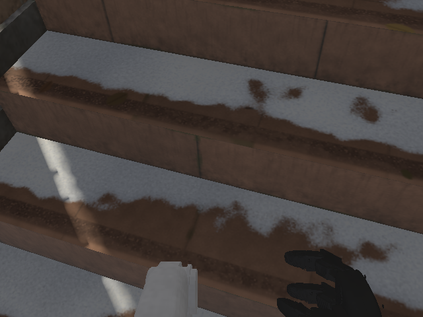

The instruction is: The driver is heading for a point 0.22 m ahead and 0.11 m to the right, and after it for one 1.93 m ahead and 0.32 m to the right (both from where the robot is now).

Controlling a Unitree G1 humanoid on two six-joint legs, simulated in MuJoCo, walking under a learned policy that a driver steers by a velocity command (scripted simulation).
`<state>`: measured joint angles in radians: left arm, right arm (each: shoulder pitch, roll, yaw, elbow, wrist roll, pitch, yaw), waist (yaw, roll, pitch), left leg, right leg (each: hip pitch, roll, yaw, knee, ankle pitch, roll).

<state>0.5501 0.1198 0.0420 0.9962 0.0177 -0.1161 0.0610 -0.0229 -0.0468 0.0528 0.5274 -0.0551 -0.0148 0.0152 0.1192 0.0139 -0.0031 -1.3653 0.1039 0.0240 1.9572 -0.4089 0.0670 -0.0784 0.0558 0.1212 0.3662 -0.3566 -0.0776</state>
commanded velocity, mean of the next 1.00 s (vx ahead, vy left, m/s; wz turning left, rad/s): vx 0.12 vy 0.00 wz -0.39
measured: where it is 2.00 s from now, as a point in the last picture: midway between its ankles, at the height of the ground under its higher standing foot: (318, 295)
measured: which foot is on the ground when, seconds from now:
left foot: up 0.00-0.08, down 0.10-0.78, up 0.80-1.00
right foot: down 0.00-0.10, up 0.12-0.72, down 0.74-1.00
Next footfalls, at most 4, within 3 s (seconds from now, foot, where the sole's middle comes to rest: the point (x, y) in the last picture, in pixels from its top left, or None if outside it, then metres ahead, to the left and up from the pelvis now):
0.10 left None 0.28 0.16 -0.60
0.74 right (369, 316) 0.39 -0.25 -0.42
1.26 left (280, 263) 0.49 -0.06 -0.42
1.52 right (371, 297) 0.43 -0.26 -0.42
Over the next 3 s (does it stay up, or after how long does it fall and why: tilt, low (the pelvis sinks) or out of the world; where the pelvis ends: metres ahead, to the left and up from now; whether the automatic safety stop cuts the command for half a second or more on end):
stays up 0.80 -0.32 0.54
